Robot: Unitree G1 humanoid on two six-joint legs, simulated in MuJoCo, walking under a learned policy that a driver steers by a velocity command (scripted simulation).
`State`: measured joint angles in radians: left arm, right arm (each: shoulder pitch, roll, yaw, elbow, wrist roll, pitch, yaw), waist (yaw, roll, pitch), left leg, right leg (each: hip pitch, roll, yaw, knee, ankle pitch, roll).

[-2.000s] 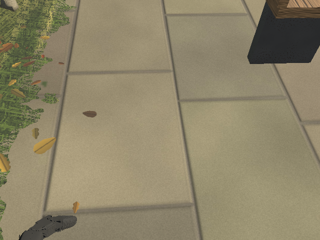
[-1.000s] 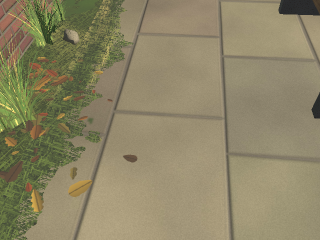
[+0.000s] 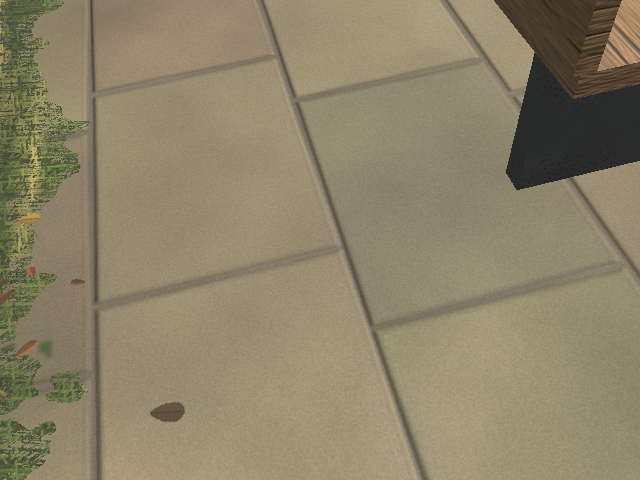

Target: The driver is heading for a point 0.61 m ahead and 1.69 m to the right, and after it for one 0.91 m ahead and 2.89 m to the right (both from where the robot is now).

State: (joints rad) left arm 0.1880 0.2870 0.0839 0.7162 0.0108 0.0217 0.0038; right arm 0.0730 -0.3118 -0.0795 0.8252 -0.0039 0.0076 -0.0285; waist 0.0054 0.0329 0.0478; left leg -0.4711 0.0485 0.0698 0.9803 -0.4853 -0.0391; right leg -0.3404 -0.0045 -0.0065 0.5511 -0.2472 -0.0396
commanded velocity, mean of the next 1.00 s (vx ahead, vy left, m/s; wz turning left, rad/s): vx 0.01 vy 0.00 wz -0.59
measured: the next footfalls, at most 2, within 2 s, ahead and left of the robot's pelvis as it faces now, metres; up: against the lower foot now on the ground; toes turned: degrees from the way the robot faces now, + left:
left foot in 0.40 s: +0.09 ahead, +0.13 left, +0.00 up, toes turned -18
right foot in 0.84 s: -0.01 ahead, -0.12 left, +0.00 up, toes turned -31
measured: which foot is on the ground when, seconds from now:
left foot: up 0.00-0.38, down 0.40-0.84, up 0.86-1.00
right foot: down 0.00-0.40, up 0.42-0.82, down 0.84-1.00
